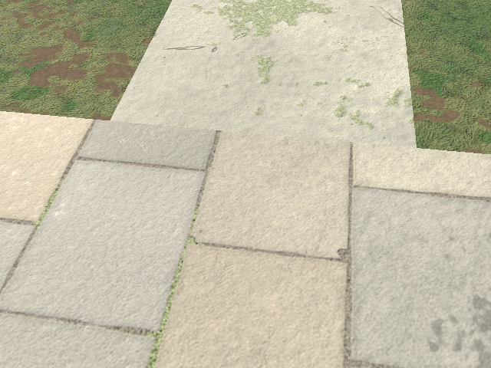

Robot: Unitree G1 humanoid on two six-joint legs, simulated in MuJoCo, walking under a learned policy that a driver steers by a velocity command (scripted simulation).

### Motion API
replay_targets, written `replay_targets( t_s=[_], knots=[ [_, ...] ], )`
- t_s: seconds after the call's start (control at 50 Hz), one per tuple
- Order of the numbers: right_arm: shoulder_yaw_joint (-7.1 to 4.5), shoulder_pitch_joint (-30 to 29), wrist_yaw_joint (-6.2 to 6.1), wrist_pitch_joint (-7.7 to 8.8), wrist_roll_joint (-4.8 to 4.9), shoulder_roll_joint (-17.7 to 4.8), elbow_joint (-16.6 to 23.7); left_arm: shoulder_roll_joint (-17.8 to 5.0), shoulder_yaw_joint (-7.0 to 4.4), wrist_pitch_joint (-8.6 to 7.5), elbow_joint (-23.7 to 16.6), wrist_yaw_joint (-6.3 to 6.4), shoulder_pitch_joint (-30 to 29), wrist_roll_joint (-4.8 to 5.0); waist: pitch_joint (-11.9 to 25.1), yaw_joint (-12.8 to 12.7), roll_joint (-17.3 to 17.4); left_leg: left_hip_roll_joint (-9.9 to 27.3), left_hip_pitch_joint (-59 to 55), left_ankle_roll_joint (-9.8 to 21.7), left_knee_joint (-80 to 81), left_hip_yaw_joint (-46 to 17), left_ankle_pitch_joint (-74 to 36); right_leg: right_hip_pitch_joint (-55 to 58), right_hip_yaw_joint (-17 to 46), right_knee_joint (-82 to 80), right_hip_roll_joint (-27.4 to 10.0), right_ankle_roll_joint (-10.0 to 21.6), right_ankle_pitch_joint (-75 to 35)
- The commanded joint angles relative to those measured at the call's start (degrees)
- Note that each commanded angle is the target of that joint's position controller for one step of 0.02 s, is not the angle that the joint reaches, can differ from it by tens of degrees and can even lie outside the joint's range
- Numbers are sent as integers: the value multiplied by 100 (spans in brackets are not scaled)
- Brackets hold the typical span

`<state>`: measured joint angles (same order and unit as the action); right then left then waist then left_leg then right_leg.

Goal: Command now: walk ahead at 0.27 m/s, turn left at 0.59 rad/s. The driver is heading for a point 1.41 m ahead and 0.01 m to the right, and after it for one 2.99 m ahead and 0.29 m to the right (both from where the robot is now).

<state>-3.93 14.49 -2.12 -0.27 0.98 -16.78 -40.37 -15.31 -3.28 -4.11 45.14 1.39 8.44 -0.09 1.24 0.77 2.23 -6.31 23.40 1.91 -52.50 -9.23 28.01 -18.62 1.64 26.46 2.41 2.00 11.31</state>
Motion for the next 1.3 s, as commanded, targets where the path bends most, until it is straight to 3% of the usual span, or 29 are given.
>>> replay_targets(
  t_s=[0.02, 0.08, 0.18, 0.3, 0.34, 0.38, 0.4, 0.42, 0.44, 0.46, 0.48, 0.5, 0.54, 0.58, 0.64, 0.74, 0.82, 0.88, 0.92, 0.94, 0.96, 0.98, 1.0, 1.02, 1.04, 1.06, 1.14, 1.24, 1.3],
  knots=[
    [-206, -9, 74, 122, -65, -729, 437, -705, -183, -71, -398, 60, 91, 76, -27, -122, -836, 795, 2123, -264, -1179, 88, -530, 1617, 2200, -1531, -1873, 817, 1615],
    [-93, -134, 211, 224, 0, -330, 551, -715, -176, -178, -291, 30, 406, -10, -109, -255, -841, 984, 2027, -301, -1335, 428, -1355, 1310, 1163, -1803, -1575, 814, 618],
    [-43, -633, 257, 275, 34, -233, 899, -920, -242, -215, -169, -57, 758, -16, -178, -452, -759, 1172, 2296, -352, -459, 448, -1950, 1658, 522, -1907, -1757, 962, -100],
    [77, -1089, 401, 340, 39, -68, 1065, -1118, -263, -159, 13, -181, 960, 145, -433, -535, -826, 1066, 1129, -130, 1181, 969, -1978, 1245, -95, -1786, -1735, 843, -263],
    [58, -1146, 439, 352, 57, -159, 1144, -1201, -283, -107, 85, -210, 1036, 221, -505, -472, -872, 992, 850, 59, 1553, 1071, -1632, 1366, -26, -1643, -1914, 805, -253],
    [-56, -549, 432, 368, 24, -341, 986, -1256, -276, -32, 122, -208, 928, 258, -271, 3, -819, 670, -268, 302, 2206, 1366, -1730, 1246, -217, -884, -1849, 639, -1299],
    [-230, 277, 382, 358, 14, -647, 712, -1048, -195, -30, 165, -203, 1044, 208, 248, 366, -581, 493, -1503, 458, 2356, 1399, -1817, 974, -585, 278, -1524, 455, -2202],
    [-386, 1360, 286, 322, -34, -1130, 551, -688, -31, -64, -3, -199, 1007, 30, 1108, 819, 233, 1583, -3206, 803, 2386, 1, -1729, -215, -935, 2315, -1186, 122, -1024],
    [-445, 1488, 273, 340, -47, -1776, 562, -161, 135, -228, -275, -234, 1331, -4, 1577, 421, 1812, 2854, -4416, 1734, 3287, -2912, -966, -2373, -518, 4221, -222, -158, 2103],
    [-310, 1471, 312, 425, -45, -1199, 557, -813, -22, -338, -194, -248, 1000, 190, 1457, 649, 927, 2882, -4105, 1707, 3663, -3166, -724, -2920, 213, 4947, -459, -93, 1998],
    [-203, 1122, 343, 472, -52, -937, 555, -967, -77, -365, -319, -268, 692, 296, 832, 484, 773, 2693, -3560, 1480, 3603, -2298, -1105, -3141, 173, 4973, -733, 43, 1457],
    [-130, 699, 366, 479, -44, -698, 597, -872, -52, -331, -281, -246, 592, 230, 548, 301, 371, 2440, -2892, 1315, 3636, -1544, -1571, -2889, 131, 4712, -978, 55, 926],
    [-45, 195, 383, 522, -88, -411, 619, -752, -72, -193, -197, -269, 717, 133, 176, -32, 398, 2049, -1964, 1124, 4012, -622, -2190, -2288, 196, 4226, -1216, -19, 244],
    [-67, 140, 365, 633, -114, -418, 487, -558, -53, -46, -113, -281, 877, 156, 62, -190, 294, 1959, -1691, 1101, 4247, -81, -2960, -2116, 186, 4141, -1141, -102, -107],
    [-107, 358, 302, 720, -186, -447, 241, -430, -55, 55, -222, -227, 551, 172, -251, -110, 109, 1919, -1701, 1007, 4378, 586, -3600, -2499, 520, 3604, -891, -201, -674],
    [-123, 403, 178, 717, -139, -570, 10, -261, 12, -2, -509, -360, -298, 108, -546, 134, 83, 1834, -1857, 700, 4582, 1349, -3540, -2283, 160, 1751, -632, -104, -1975],
    [-160, 748, 117, 604, -79, -689, -269, -159, 80, -40, -877, -530, -936, 121, -756, 373, -17, 2091, -2672, 618, 4300, 1595, -4066, -2530, -169, 1052, -577, 91, -1666],
    [-201, 655, 47, 449, -69, -885, -295, -311, 17, -34, -1091, -630, -917, 133, -470, 191, 208, 2158, -3129, 477, 3488, 1821, -6226, -2090, -639, 907, -248, 361, -785],
    [-236, 576, -25, 343, -76, -1059, -257, -621, -141, 16, -1019, -610, -142, 150, 129, -266, 487, 2113, -3169, 374, 2210, 1921, -7949, -979, -905, 963, 166, 630, -214],
    [-230, 442, -45, 323, -42, -1090, -210, -925, -301, 24, -848, -543, 753, 156, 591, -779, 371, 1921, -2616, 232, 983, 2025, -7745, 386, -816, 540, 332, 860, -560],
    [-141, 514, -51, 399, -113, -910, -72, -1398, -459, 90, -726, -405, 1584, 125, 1167, -1084, -317, 1599, -1128, 25, -843, 1991, -5530, 2217, 562, 428, -517, 1228, -786],
    [127, 1122, 91, 586, -202, -68, 166, -1808, -515, 55, -876, -368, 1362, 138, 1895, -361, -1804, 178, 1417, -399, -3184, 1244, 270, 4232, 4111, -172, -2098, 2546, -226],
    [31, 577, 221, 843, -38, -644, 259, -1338, -400, 45, -867, -355, 1548, 109, 2326, -816, -1060, 400, 2019, -225, -3489, 12, 236, 4391, 4593, -774, -2103, 2433, 314],
    [13, 55, 263, 921, 160, -755, 455, -1063, -332, 19, -872, -337, 1345, 83, 1440, -767, -712, 682, 2247, -108, -3143, 71, -174, 3712, 3642, -829, -1905, 2082, 158],
    [49, -132, 232, 945, 75, -654, 517, -937, -289, -7, -918, -349, 960, 113, 703, -437, -23, 924, 2122, -87, -2498, 191, -505, 2653, 2949, -898, -1628, 1854, -486],
    [3, -190, 181, 903, -78, -698, 484, -728, -228, -20, -1004, -341, 609, 123, 447, -228, 96, 1120, 1795, -130, -1958, 258, -679, 1967, 2456, -964, -1394, 1699, -1044],
    [16, 39, 152, 653, -223, -519, 466, -824, -237, -46, -1024, -244, 430, 70, 81, 100, -243, 1244, 1161, -470, -1015, 490, -1045, 581, 1771, -1312, -1052, 1701, -2077],
    [154, -1059, 167, 640, -202, -224, 700, -989, -274, 70, -850, -101, 764, 160, -26, -323, -592, 850, 676, -639, 1195, 714, -2866, 75, 1200, -1077, -495, 1207, -1492],
    [113, -1494, 247, 705, -85, -345, 810, -1031, -279, 135, -760, -88, 1059, 184, 38, -526, -747, 619, 431, -608, 1917, 631, -3094, 385, 1644, -816, -643, 1095, -912]
  ],
)
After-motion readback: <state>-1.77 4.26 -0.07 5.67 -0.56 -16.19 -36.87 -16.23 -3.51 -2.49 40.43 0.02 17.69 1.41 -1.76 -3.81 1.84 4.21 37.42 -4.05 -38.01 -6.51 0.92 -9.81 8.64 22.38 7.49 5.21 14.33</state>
